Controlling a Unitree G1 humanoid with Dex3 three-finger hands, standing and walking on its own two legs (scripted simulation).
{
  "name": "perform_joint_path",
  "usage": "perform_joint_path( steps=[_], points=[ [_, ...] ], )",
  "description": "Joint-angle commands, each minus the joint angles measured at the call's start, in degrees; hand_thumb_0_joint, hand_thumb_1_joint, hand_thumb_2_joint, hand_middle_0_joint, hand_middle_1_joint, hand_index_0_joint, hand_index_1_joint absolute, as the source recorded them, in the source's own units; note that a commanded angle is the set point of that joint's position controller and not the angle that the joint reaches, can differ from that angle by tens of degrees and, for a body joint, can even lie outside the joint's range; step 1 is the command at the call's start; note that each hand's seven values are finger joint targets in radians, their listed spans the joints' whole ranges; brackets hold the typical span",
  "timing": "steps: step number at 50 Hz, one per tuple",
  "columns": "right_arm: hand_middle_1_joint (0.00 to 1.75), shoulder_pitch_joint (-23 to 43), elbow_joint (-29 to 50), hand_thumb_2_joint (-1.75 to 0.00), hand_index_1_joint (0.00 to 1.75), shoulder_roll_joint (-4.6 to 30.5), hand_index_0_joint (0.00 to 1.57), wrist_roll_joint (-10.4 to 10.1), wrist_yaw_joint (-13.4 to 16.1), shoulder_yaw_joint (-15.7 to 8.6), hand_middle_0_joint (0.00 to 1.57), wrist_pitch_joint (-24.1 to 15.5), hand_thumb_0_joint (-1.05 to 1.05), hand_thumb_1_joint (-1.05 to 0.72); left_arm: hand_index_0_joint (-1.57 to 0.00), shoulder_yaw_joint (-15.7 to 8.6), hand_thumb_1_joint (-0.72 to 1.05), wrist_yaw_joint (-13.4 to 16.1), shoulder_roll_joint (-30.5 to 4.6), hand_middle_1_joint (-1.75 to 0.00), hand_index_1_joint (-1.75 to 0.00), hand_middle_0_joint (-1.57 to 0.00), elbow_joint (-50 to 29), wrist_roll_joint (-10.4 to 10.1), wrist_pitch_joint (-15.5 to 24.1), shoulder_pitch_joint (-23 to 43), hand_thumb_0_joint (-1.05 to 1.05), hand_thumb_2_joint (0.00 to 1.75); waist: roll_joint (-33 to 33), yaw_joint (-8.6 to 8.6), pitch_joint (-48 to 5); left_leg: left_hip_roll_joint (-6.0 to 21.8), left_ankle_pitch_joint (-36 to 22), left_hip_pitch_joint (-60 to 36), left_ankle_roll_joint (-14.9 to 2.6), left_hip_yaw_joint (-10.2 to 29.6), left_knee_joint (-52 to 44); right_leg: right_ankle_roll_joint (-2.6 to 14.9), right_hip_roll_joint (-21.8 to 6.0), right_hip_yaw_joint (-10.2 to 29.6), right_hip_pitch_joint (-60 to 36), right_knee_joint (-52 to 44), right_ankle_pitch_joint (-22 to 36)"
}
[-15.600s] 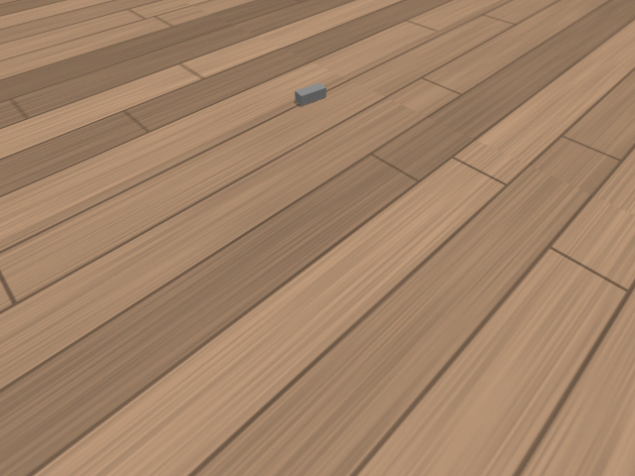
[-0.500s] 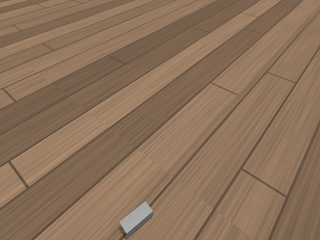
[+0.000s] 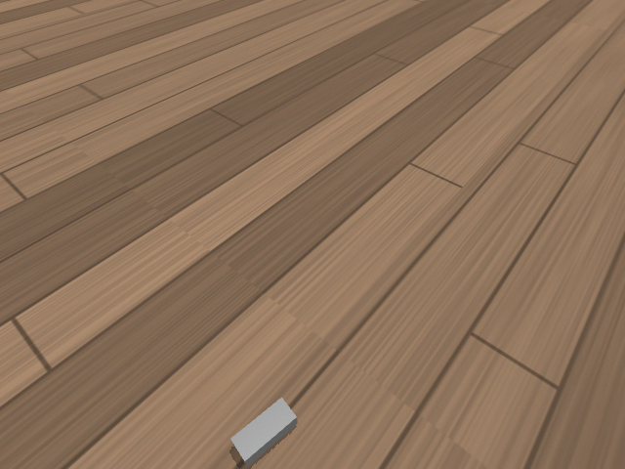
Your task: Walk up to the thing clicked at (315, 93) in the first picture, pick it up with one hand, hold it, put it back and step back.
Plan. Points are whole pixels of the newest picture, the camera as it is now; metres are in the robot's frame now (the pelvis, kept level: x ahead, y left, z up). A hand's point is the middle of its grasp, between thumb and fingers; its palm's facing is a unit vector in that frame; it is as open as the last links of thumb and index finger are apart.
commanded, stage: walk up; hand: left
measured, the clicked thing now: (265, 430) +0.40 +0.15 -0.75
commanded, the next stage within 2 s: none
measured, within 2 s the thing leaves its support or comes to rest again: neither
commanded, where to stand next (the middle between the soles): +0.06 -0.05 m, yaw +1 degrees
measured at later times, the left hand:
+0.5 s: hand out of the picture +0.09 +0.21 -0.18, palm faces +0.01 -0.95 -0.32, open 7.4 cm
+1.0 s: hand out of the picture +0.15 +0.20 -0.15, palm faces +0.00 -0.92 -0.40, open 7.4 cm
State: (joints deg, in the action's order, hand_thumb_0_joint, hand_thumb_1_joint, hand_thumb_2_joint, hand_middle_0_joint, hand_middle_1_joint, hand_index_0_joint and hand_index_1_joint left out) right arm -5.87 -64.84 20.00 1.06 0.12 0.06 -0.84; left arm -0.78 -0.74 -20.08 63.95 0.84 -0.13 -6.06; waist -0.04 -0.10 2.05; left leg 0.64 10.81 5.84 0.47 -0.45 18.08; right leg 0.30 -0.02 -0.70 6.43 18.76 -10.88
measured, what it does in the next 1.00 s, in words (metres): steps on the spot: left foot, then right foot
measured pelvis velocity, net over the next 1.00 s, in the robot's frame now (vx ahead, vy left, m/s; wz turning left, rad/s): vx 0.05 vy -0.07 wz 0.00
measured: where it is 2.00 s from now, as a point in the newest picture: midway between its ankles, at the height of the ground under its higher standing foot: outside the picture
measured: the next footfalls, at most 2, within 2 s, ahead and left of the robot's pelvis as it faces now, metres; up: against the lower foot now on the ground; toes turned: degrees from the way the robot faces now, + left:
left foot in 0.48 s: +0.12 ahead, +0.08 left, +0.00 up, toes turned +1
right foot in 0.68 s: +0.07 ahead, -0.19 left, +0.00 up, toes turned +0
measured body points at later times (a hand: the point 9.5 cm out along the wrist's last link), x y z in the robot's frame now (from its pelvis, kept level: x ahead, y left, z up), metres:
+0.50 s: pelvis +0.04 -0.04 -0.02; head +0.08 -0.03 +0.43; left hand +0.09 +0.26 -0.16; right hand +0.11 -0.35 -0.14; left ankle +0.08 +0.07 -0.75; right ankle -0.01 -0.12 -0.75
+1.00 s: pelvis +0.05 -0.07 -0.01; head +0.08 -0.09 +0.44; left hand +0.15 +0.25 -0.12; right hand +0.15 -0.37 -0.14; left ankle +0.08 +0.07 -0.75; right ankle +0.03 -0.19 -0.75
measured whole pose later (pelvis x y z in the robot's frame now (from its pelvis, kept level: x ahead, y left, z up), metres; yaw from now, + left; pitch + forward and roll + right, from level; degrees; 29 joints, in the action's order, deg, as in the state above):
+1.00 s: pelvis +0.05 -0.07 -0.01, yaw +0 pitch -3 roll +0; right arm -4.2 -60.8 22.1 0.3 -1.2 -1.4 1.7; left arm -1.3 0.3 -20.6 60.6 0.1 0.4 -4.4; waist 2.5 -0.1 5.8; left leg 2.0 10.1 11.2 1.7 0.3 23.9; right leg -0.8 -0.9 0.4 6.4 24.6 -15.6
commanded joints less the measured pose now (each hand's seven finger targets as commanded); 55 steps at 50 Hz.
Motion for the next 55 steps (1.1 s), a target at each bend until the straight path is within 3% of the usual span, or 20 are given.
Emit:
perform_joint_path(
  steps=[1, 5, 9, 11, 12, 16, 19, 22, 23, 24, 25, 26, 27, 30, 32, 34, 35, 37, 45, 55],
  points=[
    [0.30, -2.97, 3.22, -0.90, 0.30, 17.06, 0.20, 0.34, 1.92, -4.82, 0.20, -2.21, 0.00, -0.90, -0.20, -3.91, 0.90, -0.52, -11.92, -0.30, -0.30, -0.20, -5.11, 1.15, -0.55, 1.76, 0.00, 0.90, 2.05, -1.31, -0.57, 13.16, 4.85, -3.37, -6.97, 12.70, -5.58, 1.32, -2.97, 2.47, 9.04, 4.58, -5.69],
    [0.30, 0.15, 6.86, -0.90, 0.30, 17.03, 0.20, 0.89, 2.26, -5.41, 0.20, -2.67, 0.00, -0.90, -0.20, -4.92, 0.90, -1.42, -11.00, -0.30, -0.30, -0.20, -6.70, 1.21, -1.03, -1.68, 0.00, 0.90, 6.74, 0.86, 2.18, 16.88, 6.18, 3.65, -10.81, 14.00, -5.37, 1.70, -3.07, 3.63, 8.42, 12.77, -12.84],
    [0.30, 1.27, 9.81, -0.90, 0.30, 13.33, 0.20, 0.00, 1.89, -4.41, 0.20, -2.41, 0.00, -0.90, -0.20, -5.94, 0.90, -1.00, -14.23, -0.30, -0.30, -0.20, -6.99, 1.37, 0.27, -5.65, 0.00, 0.90, 0.38, 2.39, -0.49, 5.12, -6.73, 8.87, -2.85, 1.16, 10.11, 4.79, -8.03, 11.40, -2.71, -1.18, 9.10],
    [0.30, 0.45, 10.79, -0.90, 0.30, 10.41, 0.20, -0.35, 2.08, -3.54, 0.20, -1.65, 0.00, -0.90, -0.20, -6.54, 0.90, -0.50, -17.10, -0.30, -0.30, -0.20, -8.25, 1.37, 0.36, -5.21, 0.00, 0.90, -6.77, 2.54, 0.65, -1.33, 14.57, 15.53, -0.74, -3.02, 18.31, 9.28, -13.71, 18.04, -5.67, -3.53, 8.46],
    [0.30, -1.17, 10.62, -0.90, 0.30, 10.96, 0.20, -0.26, 2.30, -3.61, 0.20, -1.53, 0.00, -0.90, -0.20, -6.65, 0.90, -0.45, -16.83, -0.30, -0.30, -0.20, -9.68, 1.76, 0.30, -5.46, 0.00, 0.90, -8.54, 3.12, 0.69, -0.81, 21.04, 17.06, -1.08, -1.13, 23.59, 11.87, -15.82, 20.55, -6.08, -3.86, 9.16],
    [0.30, -4.83, 10.43, -0.90, 0.30, 11.42, 0.20, -0.42, 2.25, -3.53, 0.20, -1.47, 0.00, -0.90, -0.20, -5.98, 0.90, 0.42, -12.96, -0.30, -0.30, -0.20, -11.52, 1.16, 0.17, -5.87, 0.00, 0.90, -8.38, 2.07, -0.50, 0.52, 17.31, 20.33, -1.85, 2.10, 25.90, 8.84, -11.84, 12.36, -12.06, 0.46, 28.28],
    [0.30, -4.82, 11.03, -0.90, 0.30, 11.27, 0.20, -0.33, 2.44, -3.58, 0.20, -1.54, 0.00, -0.90, -0.20, -5.63, 0.90, 0.75, -13.01, -0.30, -0.30, -0.20, -12.96, 0.85, 0.20, -5.19, 0.00, 0.90, -7.34, 1.89, -2.56, 0.98, 13.46, 14.41, -1.67, 0.38, 19.55, 10.18, -12.50, 9.66, -9.19, 3.30, 35.84],
    [0.30, -7.71, 9.46, -0.90, 0.30, 10.97, 0.20, -0.09, 2.49, -4.07, 0.20, -1.83, 0.00, -0.90, -0.20, -4.93, 0.90, 0.81, -12.50, -0.30, -0.30, -0.20, -13.88, -0.57, -0.40, -1.31, 0.00, 0.90, -4.29, -1.24, -4.13, 0.45, -5.51, 2.76, -2.08, -1.18, 3.37, 6.45, -9.91, 5.29, -2.67, 9.39, 29.24],
    [0.30, -9.23, 9.03, -0.90, 0.30, 12.90, 0.20, 0.08, 2.62, -4.86, 0.20, -1.90, 0.00, -0.90, -0.20, -4.52, 0.90, 0.74, -11.77, -0.30, -0.30, -0.20, -14.37, -1.06, -0.35, -0.40, 0.00, 0.90, -1.10, -2.40, -6.07, 3.00, -17.53, -3.96, -3.39, 2.17, 2.23, 3.58, -7.59, 3.52, 1.27, 12.32, 24.90],
    [0.30, -9.04, 9.58, -0.90, 0.30, 15.83, 0.20, 0.40, 2.91, -5.64, 0.20, -2.03, 0.00, -0.90, -0.20, -4.18, 0.90, 0.74, -10.36, -0.30, -0.30, -0.20, -14.72, -1.67, -0.42, -1.28, 0.00, 0.90, 4.41, -2.11, -7.68, 11.09, -26.35, -8.91, -6.79, 12.33, 1.88, 0.55, -3.08, 1.70, 7.38, 17.76, 16.59],
    [0.30, -7.14, 10.93, -0.90, 0.30, 16.92, 0.20, 0.24, 3.11, -5.54, 0.20, -2.10, 0.00, -0.90, -0.20, -3.90, 0.90, 0.83, -9.23, -0.30, -0.30, -0.20, -13.87, -1.98, -0.97, -3.44, 0.00, 0.90, 7.71, -0.88, -7.42, 18.23, -26.11, -8.85, -11.39, 21.22, -0.43, -0.78, 0.90, 2.55, 11.23, 19.98, -6.99],
    [0.30, -3.89, 11.54, -0.90, 0.30, 17.65, 0.20, -0.42, 3.01, -5.41, 0.20, -2.11, 0.00, -0.90, -0.20, -4.97, 0.90, 1.03, -12.18, -0.30, -0.30, -0.20, -11.80, -1.41, -2.04, -5.97, 0.00, 0.90, 8.51, 0.10, -5.21, 21.83, -18.54, 0.59, -16.78, 22.98, 0.09, -0.73, -1.13, 5.02, 5.69, 25.39, -24.06],
    [0.30, -1.30, 11.71, -0.90, 0.30, 17.33, 0.20, -0.07, 2.95, -5.56, 0.20, -1.98, 0.00, -0.90, -0.20, -5.00, 0.90, 1.16, -12.70, -0.30, -0.30, -0.20, -11.06, -1.02, -2.14, -6.35, 0.00, 0.90, 9.64, 0.50, -2.62, 22.61, -15.76, 4.65, -18.06, 23.89, -0.40, -0.43, -1.95, 5.82, 5.46, 27.65, -26.26],
    [0.30, 1.45, 12.44, -0.90, 0.30, 13.93, 0.20, 0.21, 2.42, -3.81, 0.20, -2.05, 0.00, -0.90, -0.20, -4.73, 0.90, 0.69, -10.86, -0.30, -0.30, -0.20, -9.63, -1.12, -0.99, -5.36, 0.00, 0.90, 8.06, 1.91, -1.22, 15.15, -21.19, 3.35, -11.76, 12.58, 2.85, 0.31, -2.37, 5.15, 5.91, 17.17, -18.84],
    [0.30, 3.97, 11.40, -0.90, 0.30, 13.41, 0.20, -0.44, 1.65, -3.61, 0.20, -1.42, 0.00, -0.90, -0.20, -4.13, 0.90, 0.94, -10.25, -0.30, -0.30, -0.20, -7.58, -1.16, 0.24, -6.36, 0.00, 0.90, 6.43, 3.26, -2.29, 10.18, -22.43, 3.94, -5.70, 6.44, 8.46, -0.14, -3.07, 4.35, -0.28, -0.25, 1.06],
    [0.30, 3.12, 11.34, -0.90, 0.30, 12.13, 0.20, -1.61, 0.99, -3.31, 0.20, -0.54, 0.00, -0.90, -0.20, -4.32, 0.90, 1.60, -13.18, -0.30, -0.30, -0.20, -7.48, -0.91, 1.31, -3.92, 0.00, 0.90, 2.58, 1.29, -5.05, 4.83, -16.80, 4.41, -2.14, 2.58, 11.06, 1.59, -6.79, 8.56, -3.30, 1.40, 17.35],
    [0.30, 1.96, 11.18, -0.90, 0.30, 12.34, 0.20, -1.67, 0.65, -3.45, 0.20, -0.15, 0.00, -0.90, -0.20, -4.13, 0.90, 1.92, -13.93, -0.30, -0.30, -0.20, -7.64, -0.59, 1.69, -2.76, 0.00, 0.90, 2.28, 0.56, -5.50, 4.45, -13.00, 4.82, -1.65, 2.72, 9.69, 2.01, -8.65, 9.32, -2.96, 1.65, 17.13],
    [0.30, 0.28, 9.38, -0.90, 0.30, 12.40, 0.20, -0.87, 0.16, -4.32, 0.20, 1.06, 0.00, -0.90, -0.20, -4.06, 0.90, 1.63, -16.15, -0.30, -0.30, -0.20, -8.18, -0.58, 1.39, 1.96, 0.00, 0.90, -0.61, -1.16, -2.24, 3.30, 0.82, 0.22, -1.85, 2.63, 7.13, 3.53, -10.92, 10.99, 8.40, 1.57, 1.35],
    [0.30, 3.45, 8.43, -0.90, 0.30, 11.42, 0.20, -1.09, -0.89, -3.56, 0.20, 0.90, 0.00, -0.90, -0.20, -3.51, 0.90, 1.78, -14.34, -0.30, -0.30, -0.20, -6.78, -0.52, 2.20, 3.60, 0.00, 0.90, -6.10, 0.03, -3.95, 4.70, -14.02, -0.16, -2.23, 2.70, 6.47, 1.06, -8.40, 6.64, 0.96, 0.94, 16.83],
    [0.30, 3.92, 6.64, -0.90, 0.30, 12.69, 0.20, -0.92, -0.88, -3.84, 0.20, 1.24, 0.00, -0.90, -0.20, -3.29, 0.90, 1.91, -14.38, -0.30, -0.30, -0.20, -5.91, -0.45, 1.58, 4.62, 0.00, 0.90, -1.97, 0.25, -4.58, 5.43, -12.98, -1.47, -2.29, 3.68, 4.20, 1.32, -7.91, 5.37, 1.24, -0.71, 8.64]
  ],
)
